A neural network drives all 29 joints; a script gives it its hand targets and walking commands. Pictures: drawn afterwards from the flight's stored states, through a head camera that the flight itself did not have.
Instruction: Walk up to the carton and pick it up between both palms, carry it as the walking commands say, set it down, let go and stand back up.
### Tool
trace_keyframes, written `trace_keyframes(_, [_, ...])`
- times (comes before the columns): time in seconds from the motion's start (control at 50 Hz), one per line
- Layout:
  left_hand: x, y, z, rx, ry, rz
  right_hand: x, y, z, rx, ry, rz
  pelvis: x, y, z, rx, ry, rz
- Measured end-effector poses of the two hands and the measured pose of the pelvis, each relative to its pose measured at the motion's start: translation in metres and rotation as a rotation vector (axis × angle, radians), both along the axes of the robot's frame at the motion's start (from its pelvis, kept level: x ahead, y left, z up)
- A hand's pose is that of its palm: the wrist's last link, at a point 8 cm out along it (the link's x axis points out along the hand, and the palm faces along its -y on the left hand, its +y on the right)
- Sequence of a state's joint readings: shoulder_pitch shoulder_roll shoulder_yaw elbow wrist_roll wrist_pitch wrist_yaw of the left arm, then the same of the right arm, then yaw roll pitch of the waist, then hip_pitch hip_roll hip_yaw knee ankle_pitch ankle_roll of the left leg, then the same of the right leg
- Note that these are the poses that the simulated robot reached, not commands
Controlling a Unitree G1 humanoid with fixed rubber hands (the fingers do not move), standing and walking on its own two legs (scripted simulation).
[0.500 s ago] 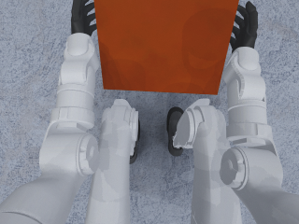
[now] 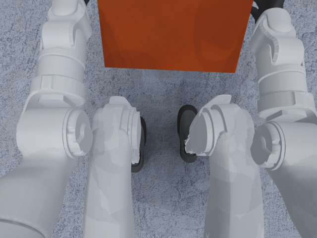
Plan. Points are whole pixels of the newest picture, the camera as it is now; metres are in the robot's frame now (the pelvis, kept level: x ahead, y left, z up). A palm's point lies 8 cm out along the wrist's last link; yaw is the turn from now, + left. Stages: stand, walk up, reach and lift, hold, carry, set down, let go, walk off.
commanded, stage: set down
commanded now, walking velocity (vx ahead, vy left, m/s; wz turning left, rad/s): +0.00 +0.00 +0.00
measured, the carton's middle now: (171, 13) +0.54 -0.01 -0.23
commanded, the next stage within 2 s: none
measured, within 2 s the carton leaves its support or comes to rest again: neither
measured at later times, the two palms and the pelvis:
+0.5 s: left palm out of the picture +0.55 +0.15 -0.17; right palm (268, 5) +0.53 -0.20 -0.16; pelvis +0.02 +0.00 -0.03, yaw +0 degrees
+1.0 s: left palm out of the picture +0.56 +0.15 -0.18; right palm (268, 7) +0.54 -0.21 -0.18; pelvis +0.02 +0.00 -0.04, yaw -1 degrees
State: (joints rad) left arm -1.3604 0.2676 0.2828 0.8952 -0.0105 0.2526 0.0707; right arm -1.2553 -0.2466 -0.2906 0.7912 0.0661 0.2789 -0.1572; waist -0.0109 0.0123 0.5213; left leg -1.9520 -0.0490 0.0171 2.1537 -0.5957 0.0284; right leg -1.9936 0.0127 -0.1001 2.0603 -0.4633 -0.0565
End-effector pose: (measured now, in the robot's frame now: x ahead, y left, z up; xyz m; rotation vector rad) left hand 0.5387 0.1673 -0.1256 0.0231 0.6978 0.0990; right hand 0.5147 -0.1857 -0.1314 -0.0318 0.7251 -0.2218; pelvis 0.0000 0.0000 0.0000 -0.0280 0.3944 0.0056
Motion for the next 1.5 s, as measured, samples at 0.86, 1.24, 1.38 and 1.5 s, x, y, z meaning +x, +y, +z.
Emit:
trace_keyframes(0.86, [0.019, -0.017, -0.048, -0.031, -0.011, -0.059, 0.020, -0.021, -0.042, -0.031, -0.007, 0.024, 0.022, -0.002, -0.038, 0.012, 0.010, -0.016])
trace_keyframes(1.24, [0.022, -0.018, -0.052, -0.041, -0.015, -0.063, 0.023, -0.024, -0.046, -0.027, -0.006, 0.032, 0.023, -0.004, -0.045, 0.017, 0.005, -0.017])
trace_keyframes(1.38, [0.023, -0.017, -0.053, -0.045, -0.014, -0.064, 0.024, -0.024, -0.047, -0.024, -0.006, 0.033, 0.024, -0.003, -0.048, 0.016, 0.018, -0.017])
trace_keyframes(1.5, [0.026, -0.017, -0.056, -0.055, -0.015, -0.065, 0.027, -0.025, -0.049, -0.013, -0.004, 0.034, 0.027, -0.003, -0.050, 0.016, 0.046, -0.018])
